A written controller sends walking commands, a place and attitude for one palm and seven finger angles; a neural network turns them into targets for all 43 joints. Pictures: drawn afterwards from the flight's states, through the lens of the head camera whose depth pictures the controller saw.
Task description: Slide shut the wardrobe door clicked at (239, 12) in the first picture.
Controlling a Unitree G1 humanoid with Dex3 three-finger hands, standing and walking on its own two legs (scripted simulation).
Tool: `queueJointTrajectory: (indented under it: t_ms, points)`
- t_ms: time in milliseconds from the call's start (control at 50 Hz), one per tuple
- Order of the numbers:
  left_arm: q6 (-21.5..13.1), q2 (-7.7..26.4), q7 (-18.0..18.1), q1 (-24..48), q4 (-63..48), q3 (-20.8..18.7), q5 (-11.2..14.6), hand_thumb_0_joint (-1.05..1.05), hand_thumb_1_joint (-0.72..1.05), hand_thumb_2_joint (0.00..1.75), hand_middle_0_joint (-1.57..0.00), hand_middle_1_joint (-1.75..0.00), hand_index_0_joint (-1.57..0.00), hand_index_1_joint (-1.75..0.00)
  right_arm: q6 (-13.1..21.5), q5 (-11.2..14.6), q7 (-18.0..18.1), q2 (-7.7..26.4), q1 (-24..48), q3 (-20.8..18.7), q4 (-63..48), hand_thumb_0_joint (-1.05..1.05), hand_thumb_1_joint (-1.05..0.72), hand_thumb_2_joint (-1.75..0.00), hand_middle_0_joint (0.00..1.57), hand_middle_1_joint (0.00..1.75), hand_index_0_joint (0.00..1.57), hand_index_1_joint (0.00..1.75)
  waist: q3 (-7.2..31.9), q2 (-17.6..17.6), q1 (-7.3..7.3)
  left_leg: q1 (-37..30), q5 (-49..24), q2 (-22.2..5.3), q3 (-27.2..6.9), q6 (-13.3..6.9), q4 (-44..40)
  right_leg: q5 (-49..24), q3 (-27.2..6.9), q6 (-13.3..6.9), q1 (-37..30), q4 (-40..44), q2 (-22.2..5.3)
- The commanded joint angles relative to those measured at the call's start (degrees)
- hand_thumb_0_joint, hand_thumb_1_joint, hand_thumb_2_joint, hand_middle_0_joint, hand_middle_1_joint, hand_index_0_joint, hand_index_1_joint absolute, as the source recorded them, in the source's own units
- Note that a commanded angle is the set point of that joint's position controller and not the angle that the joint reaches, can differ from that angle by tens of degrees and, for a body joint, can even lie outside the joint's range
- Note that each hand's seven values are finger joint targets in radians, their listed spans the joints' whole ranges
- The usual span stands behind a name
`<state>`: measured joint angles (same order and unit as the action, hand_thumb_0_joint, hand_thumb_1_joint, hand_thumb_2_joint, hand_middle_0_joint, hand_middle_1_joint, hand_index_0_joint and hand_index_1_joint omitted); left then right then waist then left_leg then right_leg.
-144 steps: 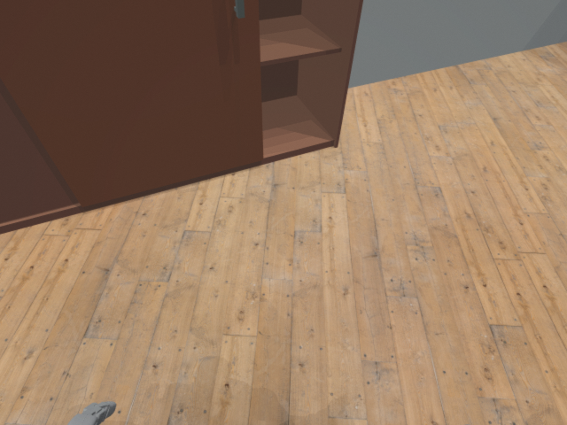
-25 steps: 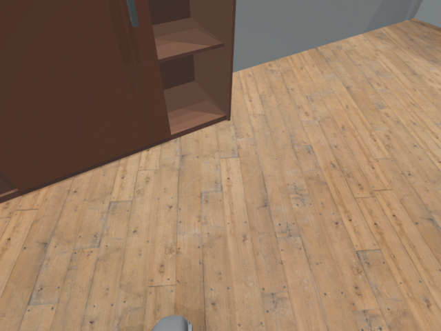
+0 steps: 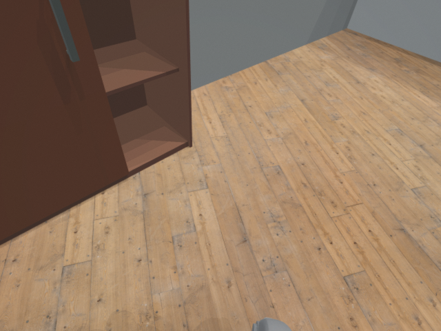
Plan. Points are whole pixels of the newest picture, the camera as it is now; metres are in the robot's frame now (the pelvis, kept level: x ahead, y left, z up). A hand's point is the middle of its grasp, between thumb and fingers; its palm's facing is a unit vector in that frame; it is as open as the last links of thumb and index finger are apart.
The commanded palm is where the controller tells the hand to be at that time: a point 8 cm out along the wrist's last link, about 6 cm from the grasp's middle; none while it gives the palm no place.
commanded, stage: walk to a spot facing it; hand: left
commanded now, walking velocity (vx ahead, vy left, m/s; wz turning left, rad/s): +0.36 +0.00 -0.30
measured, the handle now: (59, 20) +0.95 +0.60 +0.13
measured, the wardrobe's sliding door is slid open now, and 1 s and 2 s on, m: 0.44 0.44 0.44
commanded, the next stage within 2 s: turn to face it in 0.96 s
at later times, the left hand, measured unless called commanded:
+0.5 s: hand (177, 261) +0.31 +0.12 -0.17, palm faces -0.07 -0.97 -0.23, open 7.1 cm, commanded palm none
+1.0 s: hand (169, 221) +0.43 +0.16 -0.18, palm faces -0.08 -0.99 -0.13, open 7.4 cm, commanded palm none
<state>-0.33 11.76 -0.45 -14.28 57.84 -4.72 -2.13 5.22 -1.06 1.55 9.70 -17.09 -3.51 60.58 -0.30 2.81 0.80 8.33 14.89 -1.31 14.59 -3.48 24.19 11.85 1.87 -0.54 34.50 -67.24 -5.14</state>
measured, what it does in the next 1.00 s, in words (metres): walks ahead: right foot, then left foot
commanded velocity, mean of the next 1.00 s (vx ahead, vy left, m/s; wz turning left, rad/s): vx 0.33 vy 0.00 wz -0.21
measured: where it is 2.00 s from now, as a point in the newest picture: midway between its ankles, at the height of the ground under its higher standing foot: (230, 272)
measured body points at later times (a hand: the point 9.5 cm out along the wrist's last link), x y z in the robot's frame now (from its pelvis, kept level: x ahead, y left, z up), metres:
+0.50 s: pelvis +0.22 -0.06 -0.01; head +0.23 -0.07 +0.44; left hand +0.31 +0.17 -0.15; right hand +0.16 -0.27 -0.17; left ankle +0.21 +0.09 -0.65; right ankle +0.23 -0.13 -0.74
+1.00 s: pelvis +0.43 -0.01 +0.00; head +0.44 +0.02 +0.45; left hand +0.43 +0.22 -0.17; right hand +0.46 -0.25 -0.13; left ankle +0.45 +0.06 -0.74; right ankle +0.39 -0.15 -0.64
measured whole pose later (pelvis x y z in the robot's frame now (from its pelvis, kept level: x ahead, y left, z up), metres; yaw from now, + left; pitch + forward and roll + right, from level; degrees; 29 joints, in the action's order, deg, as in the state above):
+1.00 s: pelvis +0.43 -0.01 +0.00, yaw -10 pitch -2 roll -1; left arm -0.2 9.5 -0.3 -19.5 63.3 -3.8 -1.5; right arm 5.1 -0.9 1.9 8.5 -12.0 -3.1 57.9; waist -3.1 2.2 1.9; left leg 10.3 14.6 -3.7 14.5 -3.3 27.1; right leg 17.1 2.3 -0.2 28.8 -69.8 -4.7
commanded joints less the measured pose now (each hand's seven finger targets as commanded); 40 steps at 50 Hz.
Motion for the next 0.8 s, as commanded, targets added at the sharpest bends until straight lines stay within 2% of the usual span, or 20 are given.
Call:
queueJointTrajectory:
  t_ms: [0,80,160,200,240,260,280,300,320,340,360,380,420,520,580,680,720,740,760,780]
  points:
    - [0.56,-0.79,-1.30,-0.16,-2.75,0.31,-0.07,0.00,0.90,0.90,-0.20,-0.30,-0.20,-0.30,0.99,-0.03,-0.38,4.50,-5.45,-0.22,-0.92,0.00,-0.90,-0.90,0.20,0.30,0.20,0.30,-7.15,-7.44,-0.14,0.68,-7.28,-16.20,-9.76,-4.14,-16.53,-6.18,-1.16,1.27,5.04,7.95,-2.93]
    - [0.22,-1.08,-1.54,9.15,-5.62,1.08,0.02,0.00,0.90,0.90,-0.20,-0.30,-0.20,-0.30,0.59,-0.40,-0.29,5.71,-11.33,-0.08,1.00,0.00,-0.90,-0.90,0.20,0.30,0.20,0.30,-8.15,-6.96,-3.59,-6.67,-18.31,-16.46,-6.67,-3.86,-14.06,-5.07,2.97,0.88,4.62,20.68,-1.82]
    - [-0.47,-0.83,-1.46,12.84,-6.81,1.21,0.35,0.00,0.90,0.90,-0.20,-0.30,-0.20,-0.30,-0.11,-0.88,-0.33,6.54,-13.19,-0.04,2.35,0.00,-0.90,-0.90,0.20,0.30,0.20,0.30,-7.78,-7.85,-4.38,-9.99,-25.18,-18.15,-4.65,-3.69,-10.63,-0.99,4.94,-1.12,-0.07,28.46,0.03]
    - [-0.99,0.23,-1.24,10.38,-6.05,1.09,0.36,0.00,0.90,0.90,-0.20,-0.30,-0.20,-0.30,-0.41,-0.80,-0.36,7.29,-13.53,-0.02,2.73,0.00,-0.90,-0.90,0.20,0.30,0.20,0.30,-5.65,-6.83,-3.01,-10.04,-36.55,-18.10,-3.66,-3.27,-4.90,2.63,7.08,-2.64,-7.10,30.92,2.74]
    - [-1.62,1.82,-0.92,-1.26,-2.30,0.37,0.06,0.00,0.90,0.90,-0.20,-0.30,-0.20,-0.30,-0.67,-0.35,-0.35,8.09,-11.08,0.08,2.45,0.00,-0.90,-0.90,0.20,0.30,0.20,0.30,-0.03,-7.76,2.65,-7.40,-44.66,-15.48,0.09,-0.91,9.08,0.00,9.39,-4.20,-22.21,35.44,6.04]
    - [-2.34,5.26,-0.53,-9.43,0.28,-0.68,-0.15,0.00,0.90,0.90,-0.20,-0.30,-0.20,-0.30,-0.66,0.16,-0.86,7.42,-10.08,0.14,1.90,0.00,-0.90,-0.90,0.20,0.30,0.20,0.30,5.04,-4.56,6.42,1.75,-36.58,-13.44,1.67,1.26,22.13,-2.16,4.25,-6.34,-36.05,37.06,1.80]
    - [-2.90,11.96,0.24,-16.04,1.64,-2.46,0.03,0.00,0.90,0.90,-0.20,-0.30,-0.20,-0.30,-0.28,0.92,-1.15,3.64,-12.02,0.75,0.24,0.00,-0.90,-0.90,0.20,0.30,0.20,0.30,12.98,8.93,7.69,18.60,-0.85,-5.81,2.28,4.18,40.70,-3.64,-20.36,-12.79,-51.27,41.28,-14.52]
    - [-2.69,14.02,0.72,-16.91,2.32,-2.52,1.56,0.00,0.90,0.90,-0.20,-0.30,-0.20,-0.30,-0.60,1.12,-1.02,4.10,-8.24,0.61,-1.52,0.00,-0.90,-0.90,0.20,0.30,0.20,0.30,12.06,8.77,6.91,26.19,17.57,-2.14,-5.44,3.96,52.57,-8.67,-32.79,-16.61,-50.56,48.99,-20.54]
    - [-2.41,12.83,1.02,-11.91,1.64,-2.41,1.75,0.00,0.90,0.90,-0.20,-0.30,-0.20,-0.30,-0.86,0.93,-0.97,4.20,-6.60,0.12,-0.99,0.00,-0.90,-0.90,0.20,0.30,0.20,0.30,7.90,4.01,5.34,27.12,13.11,-5.47,-10.52,2.88,55.24,0.25,-27.69,-16.45,-44.34,50.90,-19.69]
    - [-2.62,10.18,0.98,-7.59,0.24,-1.39,1.77,0.00,0.90,0.90,-0.20,-0.30,-0.20,-0.30,-1.19,0.63,-1.31,3.37,-3.82,0.05,-1.14,0.00,-0.90,-0.90,0.20,0.30,0.20,0.30,2.51,1.89,4.21,27.62,7.66,-7.53,-11.73,3.14,54.40,1.97,-22.83,-13.17,-35.23,52.90,-17.00]
    - [-2.77,7.74,1.03,-3.88,-0.32,-0.58,1.70,0.00,0.90,0.90,-0.20,-0.30,-0.20,-0.30,-1.84,0.30,-1.28,2.49,-3.90,0.05,-0.95,0.00,-0.90,-0.90,0.20,0.30,0.20,0.30,-0.88,-0.35,1.51,25.50,4.80,-8.93,-12.76,3.43,51.76,3.75,-18.08,-11.00,-27.39,54.38,-15.05]
    - [-3.12,5.30,1.06,-2.18,-0.26,0.23,1.59,0.00,0.90,0.90,-0.20,-0.30,-0.20,-0.30,-2.57,-0.16,-1.21,1.41,-4.65,0.10,-0.11,0.00,-0.90,-0.90,0.20,0.30,0.20,0.30,-3.33,-1.95,-0.05,22.49,2.71,-9.34,-12.69,3.64,49.22,2.83,-14.04,-9.42,-21.06,55.88,-13.04]
    - [-3.85,3.56,1.16,-1.59,0.24,0.76,1.11,0.00,0.90,0.90,-0.20,-0.30,-0.20,-0.30,-3.63,-0.52,-1.42,-0.08,-8.71,0.14,1.37,0.00,-0.90,-0.90,0.20,0.30,0.20,0.30,-3.56,0.01,-2.71,20.28,0.05,-9.32,-11.91,4.46,45.32,0.04,-7.52,-7.94,-17.48,57.10,-10.07]
    - [-4.77,3.51,1.12,-4.61,1.38,0.64,0.87,0.00,0.90,0.90,-0.20,-0.30,-0.20,-0.30,-3.97,-0.62,-2.32,0.07,-3.20,-0.21,-1.54,0.00,-0.90,-0.90,0.20,0.30,0.20,0.30,-3.58,2.53,-2.15,24.63,-3.79,-9.29,-11.04,5.78,34.41,-1.65,-5.10,-8.98,-21.24,58.03,-8.80]
    - [-4.92,3.71,1.00,-8.05,2.73,0.94,0.88,0.00,0.90,0.90,-0.20,-0.30,-0.20,-0.30,-3.40,-0.55,-2.91,0.96,4.79,-0.07,-4.20,0.00,-0.90,-0.90,0.20,0.30,0.20,0.30,-5.27,3.60,0.17,27.42,-4.38,-8.69,-10.24,5.81,26.29,-4.24,-5.35,-9.17,-26.04,57.51,-9.25]
    - [-4.65,5.67,1.22,-10.68,4.25,0.84,0.66,0.00,0.90,0.90,-0.20,-0.30,-0.20,-0.30,-2.53,-0.30,-3.54,1.82,11.24,0.40,-6.79,0.00,-0.90,-0.90,0.20,0.30,0.20,0.30,-6.36,2.11,1.60,22.91,-2.37,-6.25,-7.59,4.25,15.28,-10.32,-4.89,-8.44,-30.31,54.78,-10.73]
    - [-4.52,6.23,1.32,-10.16,4.49,0.63,0.62,0.00,0.90,0.90,-0.20,-0.30,-0.20,-0.30,-2.03,-0.31,-3.21,2.86,8.72,0.10,-6.27,0.00,-0.90,-0.90,0.20,0.30,0.20,0.30,-5.38,0.19,-0.25,16.14,-1.08,-4.98,-6.44,3.40,10.83,-15.69,-4.07,-7.92,-30.11,50.16,-10.85]
    - [-4.44,6.52,1.28,-9.20,4.45,0.57,0.88,0.00,0.90,0.90,-0.20,-0.30,-0.20,-0.30,-1.67,-0.47,-2.79,3.92,3.73,-0.09,-4.60,0.00,-0.90,-0.90,0.20,0.30,0.20,0.30,-2.71,-1.24,-2.77,8.04,-2.63,-3.14,-5.11,2.93,7.26,-21.32,-1.61,-6.76,-28.57,43.46,-8.80]
    - [-4.38,5.67,1.20,-8.75,4.22,0.60,1.19,0.00,0.90,0.90,-0.20,-0.30,-0.20,-0.30,-1.22,-0.80,-2.19,6.51,-4.68,-0.82,-1.97,0.00,-0.90,-0.90,0.20,0.30,0.20,0.30,2.17,-5.66,-6.20,-5.60,-5.70,-4.00,-7.02,1.74,3.68,-22.57,1.63,-4.56,-23.50,31.34,-5.43]
    - [-4.19,2.45,0.69,-11.12,3.36,1.07,1.86,0.00,0.90,0.90,-0.20,-0.30,-0.20,-0.30,-0.79,-1.62,-1.45,13.20,-12.17,-2.31,-0.36,0.00,-0.90,-0.90,0.20,0.30,0.20,0.30,8.80,-18.34,-7.93,-19.54,-7.29,-18.30,-25.00,-3.05,0.24,-4.47,6.28,-1.28,-10.31,14.24,1.71]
